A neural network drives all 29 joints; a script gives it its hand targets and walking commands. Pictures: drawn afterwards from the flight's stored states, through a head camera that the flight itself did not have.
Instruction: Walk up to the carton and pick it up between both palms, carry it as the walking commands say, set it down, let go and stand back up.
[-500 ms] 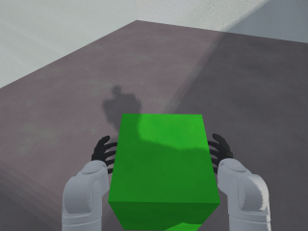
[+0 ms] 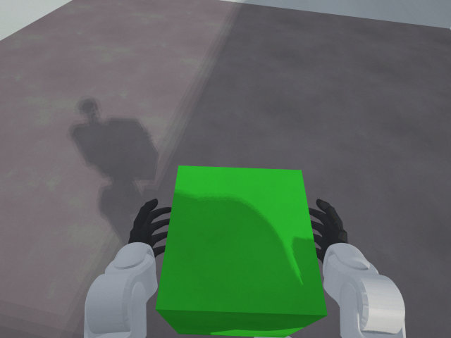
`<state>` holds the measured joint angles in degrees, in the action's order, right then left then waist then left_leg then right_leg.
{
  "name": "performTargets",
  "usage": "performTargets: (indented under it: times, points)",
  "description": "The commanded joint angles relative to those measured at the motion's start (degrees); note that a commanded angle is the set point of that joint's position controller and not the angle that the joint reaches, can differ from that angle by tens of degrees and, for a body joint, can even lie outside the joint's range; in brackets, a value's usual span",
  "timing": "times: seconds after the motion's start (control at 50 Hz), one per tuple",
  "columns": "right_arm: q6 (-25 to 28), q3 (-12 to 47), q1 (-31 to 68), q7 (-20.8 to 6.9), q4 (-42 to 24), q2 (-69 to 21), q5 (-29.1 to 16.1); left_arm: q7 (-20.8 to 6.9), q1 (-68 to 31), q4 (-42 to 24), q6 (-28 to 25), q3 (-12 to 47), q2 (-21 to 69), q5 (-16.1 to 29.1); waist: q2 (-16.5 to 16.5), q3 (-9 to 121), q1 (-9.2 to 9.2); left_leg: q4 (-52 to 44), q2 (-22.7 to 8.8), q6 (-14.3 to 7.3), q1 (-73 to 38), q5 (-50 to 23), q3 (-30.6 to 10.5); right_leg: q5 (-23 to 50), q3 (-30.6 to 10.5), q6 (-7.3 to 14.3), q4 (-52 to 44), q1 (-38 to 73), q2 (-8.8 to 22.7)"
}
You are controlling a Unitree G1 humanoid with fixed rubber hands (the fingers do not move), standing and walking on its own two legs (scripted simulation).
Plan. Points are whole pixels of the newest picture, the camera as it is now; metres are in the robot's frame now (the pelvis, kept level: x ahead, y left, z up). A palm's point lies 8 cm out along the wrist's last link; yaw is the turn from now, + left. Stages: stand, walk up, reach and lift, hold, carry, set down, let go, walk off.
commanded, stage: carry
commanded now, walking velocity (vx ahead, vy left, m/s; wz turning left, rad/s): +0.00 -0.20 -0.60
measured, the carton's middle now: (235, 258) +0.25 +0.01 +0.01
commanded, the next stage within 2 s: none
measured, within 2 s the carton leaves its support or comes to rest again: neither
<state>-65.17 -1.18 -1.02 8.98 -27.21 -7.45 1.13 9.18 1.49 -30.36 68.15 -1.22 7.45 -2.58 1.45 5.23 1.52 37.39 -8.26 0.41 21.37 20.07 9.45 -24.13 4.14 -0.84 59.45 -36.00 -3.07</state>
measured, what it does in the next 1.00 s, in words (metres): steps to the right, turning right: right foot, then left foot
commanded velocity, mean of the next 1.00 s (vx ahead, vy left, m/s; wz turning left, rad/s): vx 0.00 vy -0.20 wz -0.60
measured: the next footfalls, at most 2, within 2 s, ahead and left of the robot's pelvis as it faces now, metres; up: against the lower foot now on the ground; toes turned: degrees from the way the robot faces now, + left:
right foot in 0.22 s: +0.04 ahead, -0.24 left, +0.00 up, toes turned -15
left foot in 0.48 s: +0.04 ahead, -0.07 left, +0.00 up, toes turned -6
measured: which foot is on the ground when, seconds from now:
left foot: down 0.00-0.22, up 0.24-0.46, down 0.48-0.84, up 0.86-1.00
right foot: up 0.00-0.20, down 0.22-0.50, up 0.52-0.82, down 0.84-1.00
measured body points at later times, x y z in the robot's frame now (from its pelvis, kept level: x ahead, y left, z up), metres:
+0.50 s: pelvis -0.04 -0.14 -0.02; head -0.03 -0.12 +0.43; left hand +0.24 -0.06 +0.06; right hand +0.16 -0.34 +0.07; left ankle +0.00 -0.06 -0.73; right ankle +0.01 -0.23 -0.73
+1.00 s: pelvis -0.14 -0.27 -0.01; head -0.13 -0.29 +0.44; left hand +0.15 -0.30 +0.07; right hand -0.02 -0.54 +0.06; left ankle -0.07 -0.15 -0.66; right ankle -0.15 -0.38 -0.73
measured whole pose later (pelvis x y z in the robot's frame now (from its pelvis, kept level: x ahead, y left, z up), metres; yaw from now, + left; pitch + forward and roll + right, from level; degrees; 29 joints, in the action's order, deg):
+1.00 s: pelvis -0.14 -0.27 -0.01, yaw -34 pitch +5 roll -1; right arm -67.6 -2.6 0.0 8.9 -29.6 -7.3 1.6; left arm 9.0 0.8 -29.3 67.2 0.1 7.5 -2.5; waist -2.5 3.0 -0.9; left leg 65.2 -10.1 6.5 35.1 29.4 6.0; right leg -13.8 3.1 2.0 36.2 -27.0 -0.9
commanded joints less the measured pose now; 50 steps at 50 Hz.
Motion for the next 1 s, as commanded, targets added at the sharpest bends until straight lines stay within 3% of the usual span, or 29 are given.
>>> performTargets:
  times: [0.0,0.08,0.16,0.18,0.2,0.22,0.24,0.26,0.3,0.34,0.42,0.44,0.46,0.48,0.5,0.52,0.54,0.56,0.6,0.62,0.74,0.78,0.8,0.82,0.84,0.86,0.9,0.94,0.98]
  points:
    - [0.84,31.12,18.94,-7.96,-7.86,-46.08,-13.53,-7.79,-25.22,-6.86,-2.25,37.02,48.04,17.32,-11.52,9.77,-0.97,-12.43,-16.08,-5.02,-14.81,-38.56,-7.35,2.45,-2.65,-2.02,2.34,-2.68,6.45]
    - [-0.22,30.74,18.33,-7.19,-8.79,-43.15,-13.14,-7.14,-23.34,-6.10,-1.35,36.35,45.12,16.49,-16.09,9.11,-1.86,-10.91,-15.12,-2.70,-11.50,-36.09,-1.39,1.73,2.80,-2.48,-10.77,4.45,4.87]
    - [-1.42,30.97,17.21,-6.77,-7.08,-41.41,-13.13,-6.75,-19.78,-3.08,-0.04,34.40,42.77,15.07,-17.42,10.57,-1.68,-5.19,-17.13,0.28,-12.07,-36.68,0.01,6.58,6.93,-1.17,-27.55,11.05,2.91]
    - [-1.56,31.22,17.36,-6.82,-6.70,-41.62,-13.31,-6.73,-18.65,-2.09,0.02,33.94,42.71,15.06,-13.87,12.14,-1.32,0.10,-15.35,2.45,-10.05,-34.05,1.13,9.70,6.43,-0.83,-31.93,16.92,1.90]
    - [-1.69,31.63,17.76,-6.89,-6.45,-41.70,-13.71,-6.78,-18.09,-1.74,-0.02,33.39,42.86,14.91,-7.43,12.32,-0.72,6.34,-13.16,4.51,-5.00,-24.06,2.19,15.33,2.86,-0.43,-37.25,22.71,4.36]
    - [-1.94,32.47,18.58,-6.94,-6.65,-42.01,-13.75,-6.83,-17.26,-1.04,-0.02,32.48,42.63,14.45,4.08,11.78,-0.86,15.48,-8.74,6.10,7.17,7.53,2.19,33.71,-8.95,2.06,-36.57,29.72,13.39]
    - [-2.38,34.31,19.99,-7.22,-7.70,-42.00,-13.86,-6.86,-18.53,-1.86,-0.60,31.77,42.11,14.16,20.67,12.53,-0.58,26.31,-0.54,7.70,22.21,24.93,2.65,49.92,-25.48,9.51,-34.06,34.87,21.65]
    - [-2.41,35.20,20.98,-7.77,-6.95,-44.46,-14.84,-7.05,-18.96,-3.07,-0.87,32.28,43.96,14.84,15.97,13.58,-1.02,32.34,-2.19,7.37,21.89,23.13,-3.69,51.46,-20.84,11.95,-31.24,33.15,20.23]
    - [-1.32,37.89,26.12,-8.72,-9.14,-49.07,-17.37,-7.64,-21.76,-4.79,-2.33,33.05,47.43,15.00,9.11,14.11,-1.15,31.85,-2.30,6.10,18.33,14.01,-5.02,40.20,-13.61,10.73,-31.34,26.58,16.08]
    - [-0.34,38.32,26.06,-9.09,-10.88,-51.68,-18.32,-7.84,-22.67,-6.21,-3.18,33.89,50.32,15.18,6.95,15.07,-1.11,26.94,-0.99,4.74,13.32,7.38,-4.49,31.94,-11.04,10.12,-31.22,22.55,13.39]
    - [-0.13,36.45,22.01,-8.61,-10.43,-48.84,-16.90,-7.83,-21.46,-7.20,-3.19,35.38,48.26,15.27,7.38,16.72,-0.76,11.68,3.08,2.13,4.13,5.83,-3.30,26.13,-16.38,11.94,-33.86,18.21,13.83]
    - [-0.24,35.75,20.88,-8.53,-9.81,-48.18,-16.48,-7.73,-21.53,-7.24,-2.92,35.67,47.57,15.37,6.69,16.60,-1.17,5.19,3.93,1.39,-0.37,3.81,-2.92,24.71,-16.24,11.31,-33.40,15.94,12.90]
    - [-0.34,34.90,19.55,-8.50,-8.82,-47.74,-15.99,-7.58,-21.93,-7.30,-2.58,35.99,46.89,15.51,5.21,16.62,-2.17,-4.53,3.29,0.28,-8.79,-0.31,-3.38,21.92,-14.58,9.11,-31.04,10.53,10.89]
    - [-0.44,33.55,18.58,-8.47,-7.70,-46.80,-15.32,-7.46,-22.45,-7.32,-2.11,36.39,46.06,15.69,-3.26,16.32,-2.98,-15.47,-4.44,-1.44,-18.44,-2.36,-11.64,11.11,-11.94,6.20,-23.21,1.31,6.87]
    - [-0.23,31.96,17.74,-8.35,-5.85,-46.10,-14.95,-7.60,-23.27,-8.82,-1.55,37.94,45.29,15.50,-26.02,12.77,-2.83,-22.05,-27.35,-10.30,-16.94,-11.57,-33.03,-7.01,-1.26,0.55,-5.11,-10.29,-0.17]
    - [-0.39,31.57,17.93,-8.33,-6.17,-45.82,-14.97,-7.48,-25.86,-9.27,-1.45,37.72,44.52,15.56,-18.01,11.00,-1.45,-20.49,-29.99,-12.93,-14.00,-18.50,-31.26,-6.48,-5.60,-0.40,7.04,-9.39,5.30]
    - [-0.35,31.13,17.72,-8.22,-5.99,-45.95,-14.07,-7.64,-25.70,-8.07,-1.14,37.82,45.47,15.77,-11.16,9.54,-1.20,-20.01,-27.21,-11.78,-9.49,-15.38,-26.32,-3.37,-7.41,-1.26,11.40,-6.99,7.16]
    - [-0.27,31.39,18.45,-8.21,-6.76,-46.03,-13.50,-7.88,-25.52,-6.74,-1.13,37.63,46.83,16.16,-6.31,7.87,-0.94,-19.83,-23.51,-9.06,-7.38,-12.43,-18.96,0.87,-7.82,-1.85,13.14,-4.94,8.56]
    - [-0.10,31.68,19.84,-8.21,-7.46,-46.59,-13.55,-8.15,-24.75,-6.34,-1.31,37.23,47.32,16.78,-9.05,6.48,-0.42,-17.39,-16.53,-4.03,-7.14,-15.50,-6.61,3.47,-4.12,-2.44,5.56,-1.00,7.94]
    - [-0.21,31.47,20.53,-8.10,-7.99,-46.13,-13.67,-8.02,-25.05,-6.53,-1.29,37.49,47.09,16.98,-11.85,6.04,-0.71,-16.84,-15.18,-3.16,-7.11,-18.51,-4.12,2.63,-1.45,-2.70,1.84,0.41,6.59]
    - [-2.24,30.81,17.68,-7.00,-7.39,-41.82,-13.53,-6.26,-20.27,-4.10,0.41,34.86,42.32,14.46,-18.14,9.79,-2.23,-10.83,-18.08,-1.62,-11.84,-32.77,0.02,-0.18,4.95,-2.46,-18.88,7.45,4.49]
    - [-2.49,30.94,17.63,-6.88,-6.61,-41.72,-13.47,-6.25,-19.08,-2.86,0.71,34.21,42.17,14.31,-17.88,11.52,-1.45,-5.58,-18.06,1.00,-11.87,-32.47,1.38,5.76,6.51,-1.52,-30.10,12.76,3.13]
    - [-2.51,31.14,17.79,-6.91,-6.37,-41.98,-13.68,-6.27,-18.23,-2.00,0.67,33.70,42.14,14.42,-13.37,12.87,-1.02,0.18,-15.82,3.37,-8.82,-27.96,2.44,9.05,4.67,-1.37,-35.19,19.28,2.55]
    - [-2.55,31.51,18.51,-6.95,-6.35,-41.96,-14.05,-6.39,-18.16,-1.74,0.61,33.11,42.52,14.29,-5.69,11.73,-0.34,6.99,-13.14,4.91,-1.07,-12.58,3.07,15.54,-0.62,-0.71,-40.43,24.80,6.68]
    - [-2.79,33.07,19.08,-7.01,-7.40,-42.29,-13.75,-6.38,-18.43,-1.77,0.25,32.36,41.99,13.76,12.53,11.55,-0.64,18.16,-5.14,7.22,14.87,17.48,5.20,34.62,-20.44,4.47,-40.50,30.93,19.91]
    - [-2.82,35.21,21.59,-7.50,-8.30,-44.25,-14.91,-6.58,-19.61,-3.53,-0.49,32.10,43.15,14.15,19.58,11.43,-1.18,28.24,-2.10,7.82,21.60,25.20,-0.55,50.27,-24.68,10.23,-33.80,30.24,21.35]
    - [-1.75,37.54,24.27,-8.13,-8.92,-48.95,-16.72,-7.45,-20.88,-5.08,-1.75,32.98,46.64,14.90,10.66,12.89,-1.51,33.06,-2.21,6.75,21.51,17.13,-4.84,48.04,-14.96,10.26,-30.84,29.19,16.76]
    - [-0.54,38.44,26.39,-8.71,-11.20,-51.75,-18.29,-7.87,-22.52,-6.06,-2.99,33.26,49.29,14.99,9.06,15.38,-1.38,31.87,-1.62,5.99,18.00,8.28,-4.94,39.25,-11.13,9.51,-30.40,27.18,13.65]
    - [0.04,38.35,25.84,-8.43,-12.39,-51.50,-18.37,-8.07,-22.20,-6.97,-3.52,33.73,49.35,15.24,8.20,16.46,-1.08,27.12,0.11,5.22,14.44,6.78,-4.16,35.05,-12.72,10.40,-31.02,25.00,13.32]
